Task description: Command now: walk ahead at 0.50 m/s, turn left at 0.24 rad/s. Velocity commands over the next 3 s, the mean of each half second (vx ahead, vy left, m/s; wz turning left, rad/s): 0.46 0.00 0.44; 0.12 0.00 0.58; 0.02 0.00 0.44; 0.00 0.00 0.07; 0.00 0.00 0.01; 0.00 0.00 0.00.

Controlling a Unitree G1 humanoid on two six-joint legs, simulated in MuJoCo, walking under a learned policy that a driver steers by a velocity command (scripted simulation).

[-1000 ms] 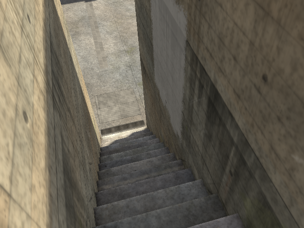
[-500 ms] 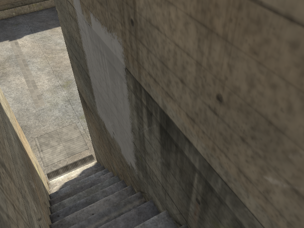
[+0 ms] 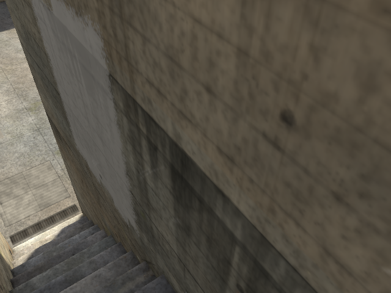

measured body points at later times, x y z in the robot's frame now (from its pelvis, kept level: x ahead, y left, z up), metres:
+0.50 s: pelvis +0.21 +0.07 -0.23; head +0.24 +0.07 +0.22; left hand +0.23 +0.36 -0.33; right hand +0.45 -0.15 -0.32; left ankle +0.27 +0.21 -0.94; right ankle +0.15 -0.13 -0.79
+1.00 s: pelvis +0.38 +0.15 -0.39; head +0.37 +0.16 +0.06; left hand +0.40 +0.48 -0.46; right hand +0.58 -0.03 -0.51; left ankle +0.23 +0.20 -1.01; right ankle +0.57 +0.11 -1.11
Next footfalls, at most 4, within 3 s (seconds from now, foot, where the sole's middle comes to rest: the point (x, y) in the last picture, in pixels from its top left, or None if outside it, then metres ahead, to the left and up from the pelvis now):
0.02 right None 0.18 -0.13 -0.84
0.52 left None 0.27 0.21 -1.05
1.06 right None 0.55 0.12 -1.26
1.66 left None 0.29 0.34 -1.05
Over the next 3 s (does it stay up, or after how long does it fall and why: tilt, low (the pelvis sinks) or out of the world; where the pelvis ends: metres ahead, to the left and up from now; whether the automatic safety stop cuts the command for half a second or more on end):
stays up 0.47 0.26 -0.49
